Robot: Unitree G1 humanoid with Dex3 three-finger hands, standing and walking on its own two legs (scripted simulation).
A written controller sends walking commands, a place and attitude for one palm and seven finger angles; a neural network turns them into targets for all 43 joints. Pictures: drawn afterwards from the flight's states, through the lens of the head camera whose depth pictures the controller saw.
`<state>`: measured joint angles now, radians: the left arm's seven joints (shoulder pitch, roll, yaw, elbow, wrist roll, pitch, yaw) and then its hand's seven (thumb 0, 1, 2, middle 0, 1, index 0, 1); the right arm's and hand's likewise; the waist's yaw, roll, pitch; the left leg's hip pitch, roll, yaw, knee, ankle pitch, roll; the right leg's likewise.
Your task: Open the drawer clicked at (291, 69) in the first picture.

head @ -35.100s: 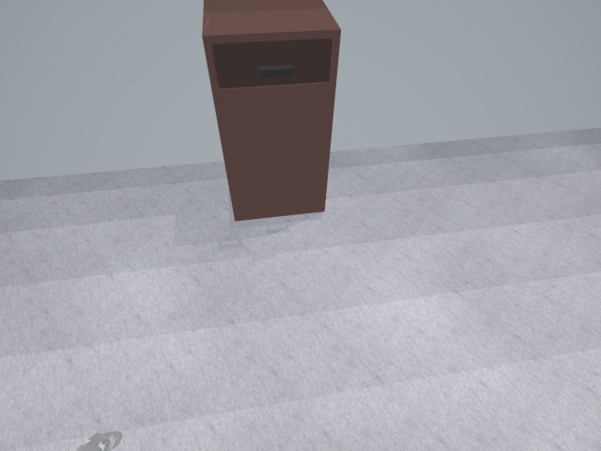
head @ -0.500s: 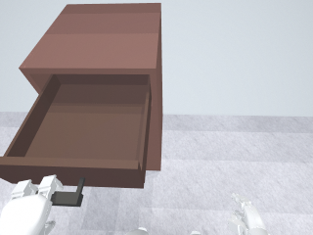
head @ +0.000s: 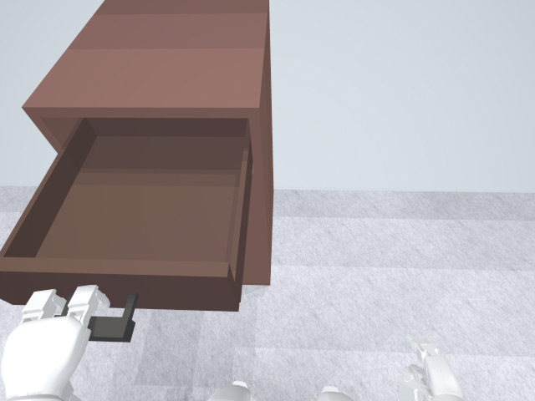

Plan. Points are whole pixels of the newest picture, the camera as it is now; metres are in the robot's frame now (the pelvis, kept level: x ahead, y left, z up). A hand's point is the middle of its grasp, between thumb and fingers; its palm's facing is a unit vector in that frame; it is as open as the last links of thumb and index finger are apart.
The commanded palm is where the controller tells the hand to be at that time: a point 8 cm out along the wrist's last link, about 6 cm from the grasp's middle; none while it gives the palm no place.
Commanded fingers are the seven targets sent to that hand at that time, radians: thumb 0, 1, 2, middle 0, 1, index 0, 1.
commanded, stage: lift the hand off the handle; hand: left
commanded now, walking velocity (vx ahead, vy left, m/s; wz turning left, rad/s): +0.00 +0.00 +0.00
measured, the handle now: (97, 313) +0.22 +0.27 +0.02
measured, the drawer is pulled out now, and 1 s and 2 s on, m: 0.30 0.30 0.30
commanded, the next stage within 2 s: draw the hand back to the body in 1.32 s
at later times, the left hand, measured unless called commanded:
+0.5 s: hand (43, 340) +0.17 +0.30 +0.06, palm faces +0.00 -0.05 -1.00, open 13.5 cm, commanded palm +0.15 +0.29 +0.12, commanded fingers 0.00 -0.50 0.30 -0.30 -1.20 -0.30 -1.20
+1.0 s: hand (8, 310) +0.18 +0.30 +0.13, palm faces +0.03 -0.05 -1.00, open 13.8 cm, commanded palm +0.15 +0.29 +0.19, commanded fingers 0.00 -0.50 0.30 -0.30 -1.20 -0.30 -1.20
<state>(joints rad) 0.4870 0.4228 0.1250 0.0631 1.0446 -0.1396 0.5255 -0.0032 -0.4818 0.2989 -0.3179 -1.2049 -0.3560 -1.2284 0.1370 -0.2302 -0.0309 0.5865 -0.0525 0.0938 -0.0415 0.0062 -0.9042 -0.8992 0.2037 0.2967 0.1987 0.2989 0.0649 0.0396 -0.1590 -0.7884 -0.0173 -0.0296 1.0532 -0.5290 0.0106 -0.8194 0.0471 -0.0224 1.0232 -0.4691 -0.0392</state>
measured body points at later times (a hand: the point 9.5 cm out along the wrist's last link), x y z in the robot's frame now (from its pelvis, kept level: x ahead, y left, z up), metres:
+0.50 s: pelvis +0.01 +0.01 +0.03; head +0.04 -0.02 +0.48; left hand +0.17 +0.30 +0.11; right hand +0.22 -0.22 -0.07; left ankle -0.01 +0.11 -0.67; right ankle +0.01 -0.10 -0.67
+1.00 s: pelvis +0.03 +0.02 +0.05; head +0.04 -0.02 +0.50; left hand +0.18 +0.30 +0.19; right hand +0.24 -0.20 -0.04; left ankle -0.01 +0.11 -0.67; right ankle +0.01 -0.10 -0.67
